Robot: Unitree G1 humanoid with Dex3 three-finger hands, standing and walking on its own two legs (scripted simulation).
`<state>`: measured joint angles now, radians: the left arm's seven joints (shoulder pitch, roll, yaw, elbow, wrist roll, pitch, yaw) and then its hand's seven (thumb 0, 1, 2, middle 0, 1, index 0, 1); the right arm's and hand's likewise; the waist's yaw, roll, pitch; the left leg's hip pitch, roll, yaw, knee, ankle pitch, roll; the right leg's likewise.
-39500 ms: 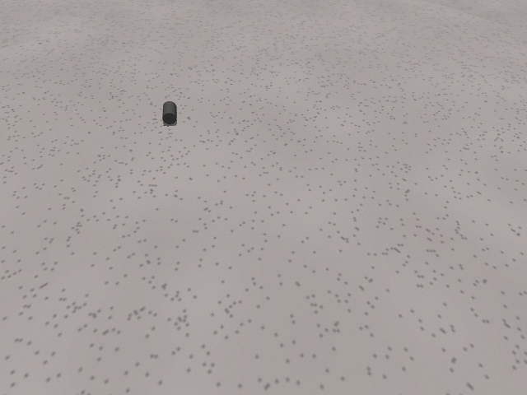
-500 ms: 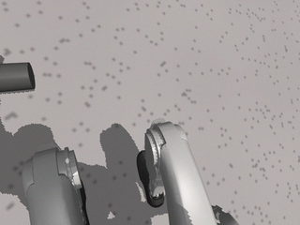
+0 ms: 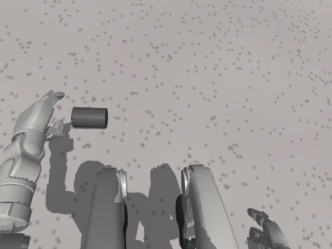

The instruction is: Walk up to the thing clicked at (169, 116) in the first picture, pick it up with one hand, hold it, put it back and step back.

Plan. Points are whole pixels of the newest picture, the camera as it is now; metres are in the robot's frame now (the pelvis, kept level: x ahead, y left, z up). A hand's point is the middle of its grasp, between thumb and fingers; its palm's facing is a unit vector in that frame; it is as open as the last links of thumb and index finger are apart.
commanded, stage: home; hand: left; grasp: from above
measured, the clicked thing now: (90, 117) +0.54 +0.26 -0.43
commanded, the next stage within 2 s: none
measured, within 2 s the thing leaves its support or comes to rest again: neither
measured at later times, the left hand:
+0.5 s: hand (33, 177) +0.26 +0.20 +0.10, palm faces +0.09 -0.96 -0.27, open 7.4 cm
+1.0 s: hand out of the picture +0.21 +0.19 +0.19, palm faces +0.16 -0.97 -0.19, open 7.4 cm
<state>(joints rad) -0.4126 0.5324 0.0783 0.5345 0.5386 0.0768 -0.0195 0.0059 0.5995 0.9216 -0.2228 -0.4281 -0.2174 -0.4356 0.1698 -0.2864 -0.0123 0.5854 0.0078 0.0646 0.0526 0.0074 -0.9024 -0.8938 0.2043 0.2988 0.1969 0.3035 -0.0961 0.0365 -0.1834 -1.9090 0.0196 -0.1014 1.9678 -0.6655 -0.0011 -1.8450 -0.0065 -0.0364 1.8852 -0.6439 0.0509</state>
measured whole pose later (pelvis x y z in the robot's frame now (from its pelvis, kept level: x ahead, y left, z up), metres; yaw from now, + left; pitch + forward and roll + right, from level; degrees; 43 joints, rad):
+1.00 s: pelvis +0.07 -0.01 +0.24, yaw +6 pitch +10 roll -3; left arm 0.51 0.22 0.03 -0.13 -0.05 0.46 0.02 0.01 0.90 0.90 -0.20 -0.30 -0.20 -0.30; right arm 0.27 -0.22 0.03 0.51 0.01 -0.23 -0.19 0.01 -0.90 -0.90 0.21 0.30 0.20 0.30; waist -0.04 0.05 -0.18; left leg -0.71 0.03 -0.07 1.02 -0.49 -0.01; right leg -0.65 -0.02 -0.06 0.94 -0.47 0.03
